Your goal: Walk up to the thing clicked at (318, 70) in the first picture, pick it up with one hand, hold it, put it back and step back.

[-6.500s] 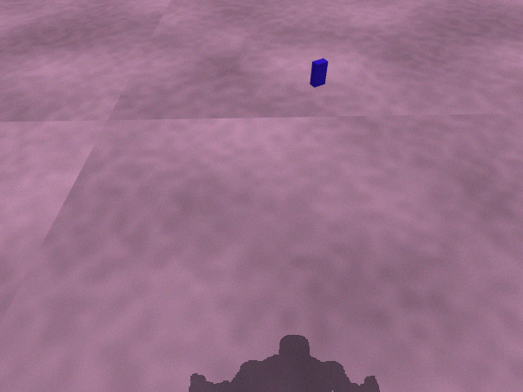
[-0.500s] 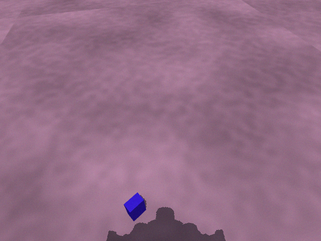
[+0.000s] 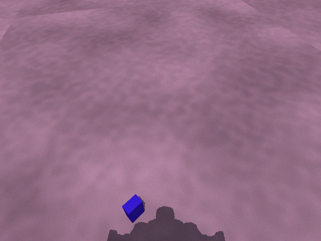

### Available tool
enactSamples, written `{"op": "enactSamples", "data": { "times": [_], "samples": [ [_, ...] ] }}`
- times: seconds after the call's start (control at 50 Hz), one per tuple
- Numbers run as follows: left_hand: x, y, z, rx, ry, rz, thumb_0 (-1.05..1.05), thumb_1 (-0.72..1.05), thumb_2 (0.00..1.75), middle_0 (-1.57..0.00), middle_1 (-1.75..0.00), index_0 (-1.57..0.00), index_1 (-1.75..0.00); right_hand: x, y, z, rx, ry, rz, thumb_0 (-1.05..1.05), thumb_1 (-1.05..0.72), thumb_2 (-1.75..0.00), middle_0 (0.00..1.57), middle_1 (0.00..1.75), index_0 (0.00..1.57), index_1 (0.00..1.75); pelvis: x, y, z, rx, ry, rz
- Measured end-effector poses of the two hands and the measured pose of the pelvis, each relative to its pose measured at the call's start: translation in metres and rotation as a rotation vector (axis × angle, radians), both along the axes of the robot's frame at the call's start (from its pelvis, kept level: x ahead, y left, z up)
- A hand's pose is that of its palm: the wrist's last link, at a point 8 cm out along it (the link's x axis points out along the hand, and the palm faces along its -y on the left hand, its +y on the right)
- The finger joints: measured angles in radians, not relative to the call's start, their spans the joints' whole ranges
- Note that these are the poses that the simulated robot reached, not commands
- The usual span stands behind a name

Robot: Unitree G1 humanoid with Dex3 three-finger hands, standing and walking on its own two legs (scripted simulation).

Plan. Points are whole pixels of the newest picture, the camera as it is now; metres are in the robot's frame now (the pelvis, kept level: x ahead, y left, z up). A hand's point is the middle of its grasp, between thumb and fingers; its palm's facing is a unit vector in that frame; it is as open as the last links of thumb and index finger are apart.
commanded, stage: stand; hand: left
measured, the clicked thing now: (134, 208) +0.41 +0.19 -0.70
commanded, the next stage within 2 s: none
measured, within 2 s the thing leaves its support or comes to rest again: neither
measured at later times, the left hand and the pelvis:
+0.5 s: hand out of the picture +0.09 +0.25 -0.16, palm faces -0.02 -0.94 -0.34, open 7.4 cm; pelvis +0.02 +0.00 +0.00, yaw +0 degrees
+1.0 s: hand out of the picture +0.10 +0.25 -0.16, palm faces -0.03 -0.94 -0.34, open 7.4 cm; pelvis +0.02 +0.00 +0.00, yaw +0 degrees
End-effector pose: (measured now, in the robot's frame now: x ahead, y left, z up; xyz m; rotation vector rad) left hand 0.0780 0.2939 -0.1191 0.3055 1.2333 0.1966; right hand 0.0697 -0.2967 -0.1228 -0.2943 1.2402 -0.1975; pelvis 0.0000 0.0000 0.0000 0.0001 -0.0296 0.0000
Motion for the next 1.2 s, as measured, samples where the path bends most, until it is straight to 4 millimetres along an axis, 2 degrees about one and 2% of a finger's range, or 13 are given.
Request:
{"op": "enactSamples", "data": {
  "times": [0.4,1.2],
  "samples": [
    [0.006,0.001,0.001,0.012,0.01,-0.001,0.01,0.9,0.9,-0.21,-0.3,-0.2,-0.29,0.018,-0.004,0.002,-0.003,-0.004,0.013,0.01,-0.91,-0.9,0.2,0.3,0.21,0.3,0.013,-0.003,0.001,-0.002,0.005,0.001],
    [0.02,0.005,0.001,0.013,0.005,-0.008,0.01,0.9,0.9,-0.21,-0.3,-0.2,-0.3,0.03,0.001,0.004,-0.011,-0.012,0.015,0.01,-0.91,-0.9,0.2,0.3,0.21,0.3,0.026,0.001,0.001,0.0,0.004,-0.004]
  ]
}}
